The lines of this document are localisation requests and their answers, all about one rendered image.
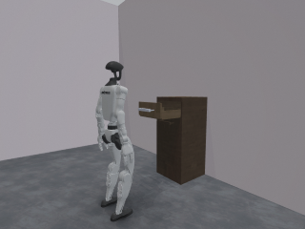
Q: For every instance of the left robot upper arm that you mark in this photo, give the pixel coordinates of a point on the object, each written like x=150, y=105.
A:
x=98, y=108

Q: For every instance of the robot left forearm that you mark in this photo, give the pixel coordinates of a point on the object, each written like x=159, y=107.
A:
x=100, y=123

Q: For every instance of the handle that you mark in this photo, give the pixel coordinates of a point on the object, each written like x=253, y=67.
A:
x=144, y=110
x=164, y=122

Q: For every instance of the drawer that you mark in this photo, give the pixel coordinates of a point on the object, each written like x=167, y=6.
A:
x=159, y=111

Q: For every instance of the right robot hand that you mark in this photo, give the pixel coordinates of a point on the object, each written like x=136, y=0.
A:
x=126, y=149

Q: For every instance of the robot right foot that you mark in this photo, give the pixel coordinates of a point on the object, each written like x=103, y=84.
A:
x=125, y=213

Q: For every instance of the robot right forearm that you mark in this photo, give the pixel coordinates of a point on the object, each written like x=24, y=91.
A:
x=121, y=128

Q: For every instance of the right robot shin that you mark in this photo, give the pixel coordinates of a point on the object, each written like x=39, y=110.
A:
x=123, y=189

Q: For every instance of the cabinet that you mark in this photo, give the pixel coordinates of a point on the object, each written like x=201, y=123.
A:
x=181, y=146

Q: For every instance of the left robot hand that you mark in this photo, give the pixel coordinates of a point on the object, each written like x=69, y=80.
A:
x=99, y=139

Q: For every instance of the right robot upper arm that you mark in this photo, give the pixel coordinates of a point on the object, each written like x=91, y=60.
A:
x=121, y=93

